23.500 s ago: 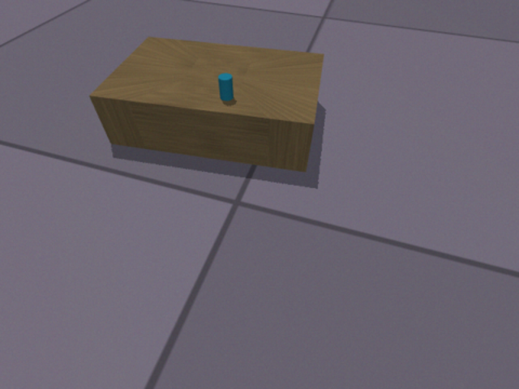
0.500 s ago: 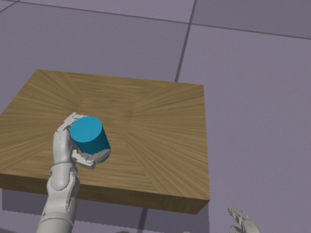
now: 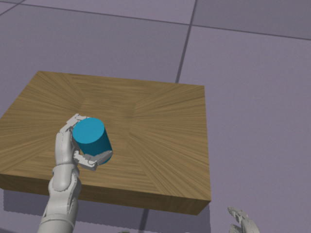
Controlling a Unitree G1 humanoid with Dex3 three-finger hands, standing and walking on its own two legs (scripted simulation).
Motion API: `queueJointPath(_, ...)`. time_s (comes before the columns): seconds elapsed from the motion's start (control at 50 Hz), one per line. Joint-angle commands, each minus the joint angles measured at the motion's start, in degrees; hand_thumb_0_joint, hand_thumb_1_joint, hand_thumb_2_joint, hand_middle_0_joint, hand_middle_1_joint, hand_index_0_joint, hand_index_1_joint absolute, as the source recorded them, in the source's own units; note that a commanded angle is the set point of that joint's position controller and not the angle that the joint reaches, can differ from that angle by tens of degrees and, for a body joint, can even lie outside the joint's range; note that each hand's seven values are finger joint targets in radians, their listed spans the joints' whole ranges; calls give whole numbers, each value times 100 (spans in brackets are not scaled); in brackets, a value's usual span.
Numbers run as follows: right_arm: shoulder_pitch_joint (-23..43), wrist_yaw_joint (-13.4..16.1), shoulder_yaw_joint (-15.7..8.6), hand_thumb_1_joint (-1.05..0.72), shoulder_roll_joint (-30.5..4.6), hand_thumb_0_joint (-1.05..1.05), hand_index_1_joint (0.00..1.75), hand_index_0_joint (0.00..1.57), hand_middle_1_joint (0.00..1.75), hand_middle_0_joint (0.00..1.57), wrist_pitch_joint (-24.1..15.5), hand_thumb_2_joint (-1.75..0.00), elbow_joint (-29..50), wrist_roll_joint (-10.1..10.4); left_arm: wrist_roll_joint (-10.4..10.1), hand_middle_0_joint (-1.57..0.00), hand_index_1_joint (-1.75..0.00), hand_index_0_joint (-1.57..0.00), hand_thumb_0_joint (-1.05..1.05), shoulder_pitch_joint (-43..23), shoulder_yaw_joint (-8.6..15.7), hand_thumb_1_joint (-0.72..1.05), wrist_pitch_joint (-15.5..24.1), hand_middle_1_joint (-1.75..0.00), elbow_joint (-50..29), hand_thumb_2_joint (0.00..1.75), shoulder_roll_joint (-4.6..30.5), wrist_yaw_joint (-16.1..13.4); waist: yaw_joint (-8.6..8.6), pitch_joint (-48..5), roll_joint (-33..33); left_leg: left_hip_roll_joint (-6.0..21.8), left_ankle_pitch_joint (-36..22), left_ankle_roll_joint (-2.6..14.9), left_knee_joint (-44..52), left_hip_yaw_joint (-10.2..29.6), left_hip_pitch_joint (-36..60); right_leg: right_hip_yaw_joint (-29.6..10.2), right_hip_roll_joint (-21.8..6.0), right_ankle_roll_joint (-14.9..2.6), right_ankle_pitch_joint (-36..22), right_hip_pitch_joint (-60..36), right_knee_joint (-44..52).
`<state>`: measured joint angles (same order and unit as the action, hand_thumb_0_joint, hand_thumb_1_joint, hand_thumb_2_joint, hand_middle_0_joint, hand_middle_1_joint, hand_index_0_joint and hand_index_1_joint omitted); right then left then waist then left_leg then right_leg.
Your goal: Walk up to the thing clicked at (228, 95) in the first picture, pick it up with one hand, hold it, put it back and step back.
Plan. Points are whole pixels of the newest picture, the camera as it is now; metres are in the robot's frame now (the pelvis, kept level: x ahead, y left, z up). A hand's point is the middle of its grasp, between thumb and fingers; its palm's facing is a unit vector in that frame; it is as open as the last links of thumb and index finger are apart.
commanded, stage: hold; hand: left
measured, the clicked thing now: (94, 142) +0.33 +0.16 +0.06
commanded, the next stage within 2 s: crouch in 0.16 s
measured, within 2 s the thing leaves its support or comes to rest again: neither
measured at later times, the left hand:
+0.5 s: hand (94, 145) +0.34 +0.17 +0.02, palm faces +0.18 -0.98 -0.01, open 10.3 cm
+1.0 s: hand (100, 141) +0.45 +0.20 -0.13, palm faces +0.20 -0.98 -0.01, open 10.3 cm
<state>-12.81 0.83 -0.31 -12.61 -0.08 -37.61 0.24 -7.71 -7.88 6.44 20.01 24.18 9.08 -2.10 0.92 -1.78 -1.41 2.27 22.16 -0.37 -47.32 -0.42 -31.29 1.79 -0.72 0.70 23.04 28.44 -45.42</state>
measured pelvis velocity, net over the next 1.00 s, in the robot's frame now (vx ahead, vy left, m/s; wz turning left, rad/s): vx -0.04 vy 0.00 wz -0.04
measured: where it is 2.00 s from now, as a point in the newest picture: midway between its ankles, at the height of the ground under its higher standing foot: outside the picture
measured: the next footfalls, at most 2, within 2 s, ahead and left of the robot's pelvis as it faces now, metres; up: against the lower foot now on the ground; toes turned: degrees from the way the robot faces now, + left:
none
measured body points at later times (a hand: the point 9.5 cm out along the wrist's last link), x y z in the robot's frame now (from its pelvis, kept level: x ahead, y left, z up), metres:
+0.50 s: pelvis -0.01 +0.00 -0.01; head +0.05 +0.00 +0.43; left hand +0.33 +0.22 +0.02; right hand +0.12 -0.25 -0.12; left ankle +0.02 +0.12 -0.70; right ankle +0.00 -0.13 -0.70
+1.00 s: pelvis -0.04 +0.00 -0.15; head +0.13 +0.01 +0.27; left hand +0.43 +0.25 -0.13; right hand +0.00 -0.26 -0.28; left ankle +0.02 +0.12 -0.70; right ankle +0.00 -0.13 -0.70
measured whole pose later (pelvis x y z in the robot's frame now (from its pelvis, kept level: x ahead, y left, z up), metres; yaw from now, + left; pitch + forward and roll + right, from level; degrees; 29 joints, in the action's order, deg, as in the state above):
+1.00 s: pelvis -0.04 +0.00 -0.15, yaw -2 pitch +30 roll -3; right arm -13.7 -3.1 0.7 -14.0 2.1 -40.8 -3.4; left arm -5.8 -43.5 24.7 34.6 63.5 22.1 3.9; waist 6.5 -9.1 -2.2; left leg 3.6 33.6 -0.2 -88.5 1.9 -84.8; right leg 2.4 0.2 0.4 34.7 81.6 -86.4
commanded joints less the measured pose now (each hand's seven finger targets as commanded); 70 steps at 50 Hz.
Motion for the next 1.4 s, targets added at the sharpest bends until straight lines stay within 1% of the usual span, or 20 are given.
queueJointPath(0.0, 130, 48, -279, -92, -726, 0, 30, 20, 30, 20, -243, -91, 705, 14, -80, -127, -144, -129, 0, -1651, 377, 12, 476, -144, -1302, 126, 692, -46, 57, -1568, 201, -99, -1180, 68, 674, 72, 910, 47, 141, -91, -1440, -471, 606)
queueJointPath(0.04, 155, 45, -270, -93, -714, 0, 30, 20, 30, 20, -246, -91, 746, 4, -75, -127, -145, -129, 0, -1555, 209, 13, 497, -145, -1330, 126, 559, -10, 52, -1590, 169, -121, -1202, 66, 652, 51, 874, 30, 131, -88, -1484, -540, 612)
queueJointPath(0.16, 158, 48, -285, -92, -732, 0, 30, 20, 30, 20, -217, -91, 730, 18, -45, -125, -143, -127, 0, -1515, 302, 12, 507, -143, -1348, 125, 726, 35, 49, -1656, 187, -120, -1463, 76, 610, 50, 921, 28, 131, -77, -1735, -633, 582)
queueJointPath(0.18, 124, 52, -285, -93, -738, 0, 30, 20, 30, 20, -213, -91, 710, 28, -72, -126, -144, -128, 0, -1641, 477, 12, 523, -144, -1547, 126, 892, 17, -20, -1716, 135, -126, -1412, 74, 635, 40, 920, 16, 112, -79, -1701, -685, 592)
queueJointPath(0.2, 167, 54, -266, -93, -716, 0, 30, 20, 30, 20, -209, -91, 703, 22, -57, -126, -143, -127, 0, -1521, 317, 10, 497, -143, -1190, 125, 702, 32, 56, -1493, 161, -120, -1316, 73, 642, 43, 844, 22, 129, -83, -1597, -531, 601)
queueJointPath(0.34, 146, 21, -302, -89, -732, 0, 30, 20, 30, 20, -249, -90, 615, -4, -90, -128, -137, -130, 0, -1705, 238, 15, 595, -137, -585, 122, 487, 95, 190, -1228, 237, -102, -942, 88, 555, 89, 551, 43, 123, -100, -1249, -52, 498)
queueJointPath(0.44, 39, -32, -382, -89, -811, 0, 30, 20, 30, 20, -319, -90, 431, -78, -43, -126, -137, -127, 0, -2321, 659, 13, 938, -137, 284, 122, 731, 98, 272, -1212, 340, -101, -781, 115, 46, 124, -61, 5, 91, -111, -1141, 603, 33)
queueJointPath(0.54, -109, -145, -398, -89, -848, 0, 30, 20, 30, 20, -412, -90, 348, -208, 31, -125, -139, -127, 0, -3362, 1077, 9, 1655, -138, 1155, 124, 1192, 102, 408, -1778, 137, -128, -226, 118, -986, 170, -1104, -85, 88, -142, -549, 1833, -908)
queueJointPath(0.68, -409, -256, -323, -90, -1038, 0, 30, 20, 30, 20, -308, -90, 418, -326, 88, -121, -134, -122, 0, -4821, 1281, 3, 2263, -133, 1765, 119, 1982, 269, 435, -3748, -483, -115, -298, 116, -2269, 311, -1815, -183, 118, -221, -363, 2867, -2099)
queueJointPath(0.76, -651, -257, -345, -92, -1210, 0, 30, 20, 30, 20, -164, -91, 226, -333, 74, -122, -132, -122, 0, -5387, 1565, 3, 2153, -130, 2047, 116, 2405, 450, 434, -4208, -822, -45, -885, 106, -2642, 379, -1792, -82, 180, -285, -726, 3456, -2575)
queueJointPath(0.78, -689, -269, -318, -93, -1217, 0, 30, 20, 30, 20, -105, -91, 199, -344, 64, -122, -132, -122, 0, -5146, 1581, 2, 2077, -131, 2561, 117, 2273, 502, 513, -4189, -593, -42, -932, 123, -2740, 407, -2014, -42, 178, -277, -802, 3415, -2664)
queueJointPath(0.82, -753, -289, -299, -93, -1206, 0, 30, 20, 30, 20, -38, -91, 134, -337, 41, -123, -132, -123, 0, -5261, 1804, 3, 2051, -131, 2366, 117, 2485, 562, 381, -4317, -613, -34, -1153, 124, -2877, 407, -2170, -29, 198, -277, -1012, 3423, -2840)
queueJointPath(0.86, -834, -305, -310, -93, -1213, 0, 30, 20, 30, 20, 34, -91, 104, -346, 57, -126, -134, -126, 0, -5272, 1777, 5, 1953, -133, 2657, 117, 2320, 650, 526, -4369, -454, -19, -1275, 157, -3067, 440, -2309, 17, 217, -262, -1126, 3555, -2954)
queueJointPath(0.92, -842, -321, -328, -93, -1246, 0, 30, 20, 30, 20, 89, -91, 50, -336, 126, -127, -135, -127, 0, -5192, 1966, 6, 1836, -134, 3062, 118, 2444, 647, 645, -4009, -170, -24, -769, 191, -3192, 468, -2922, 58, 233, -252, -801, 3734, -3063)
queueJointPath(1.0, -849, -338, -299, -93, -1229, 0, 30, 20, 30, 20, 145, -91, 68, -353, 228, -127, -135, -128, 0, -5698, 2234, 6, 1899, -134, 2706, 117, 2865, 553, 634, -4203, -250, -21, -569, 229, -3483, 445, -3313, 37, 228, -245, -603, 3934, -3278)
queueJointPath(1.08, -853, -355, -258, -93, -1192, 0, 30, 20, 30, 20, 136, -91, 17, -400, 368, -130, -138, -131, 0, -6146, 2168, 11, 1941, -137, 2706, 120, 2986, 545, 751, -4130, -665, 19, -280, 183, -3608, 499, -3346, 58, 234, -306, -248, 4544, -3509)
queueJointPath(1.12, -777, -330, -245, -93, -1209, 0, 30, 20, 30, 20, 145, -91, 39, -421, 472, -129, -138, -130, 0, -6375, 2181, 13, 1953, -137, 2684, 121, 3190, 530, 743, -3964, -863, 48, 310, 131, -3560, 563, -3490, 76, 232, -348, 299, 4960, -3612)
queueJointPath(1.2, -823, -293, -204, -93, -1237, 0, 30, 20, 30, 20, 162, -91, 47, -408, 448, -132, -139, -133, 0, -6567, 2221, 12, 1867, -139, 2633, 122, 3355, 556, 724, -4341, -1038, 77, 452, 104, -3617, 599, -3448, 60, 230, -337, 418, 4921, -3689)
queueJointPath(1.24, -905, -287, -177, -93, -1248, 0, 30, 20, 30, 20, 149, -91, 11, -412, 384, -132, -140, -133, 0, -6709, 2072, 12, 1782, -140, 2715, 123, 3170, 649, 843, -4503, -1111, 81, 174, 115, -3788, 568, -3419, 62, 238, -338, 183, 4970, -3769)
queueJointPath(1.38, -978, -255, -121, -93, -1287, 0, 30, 20, 30, 20, 164, -91, -45, -418, 427, -128, -137, -128, 0, -6675, 2208, 10, 1566, -136, 3014, 122, 3345, 651, 847, -4430, -1004, 62, -172, 153, -4107, 552, -3801, 122, 242, -339, -84, 5181, -4046)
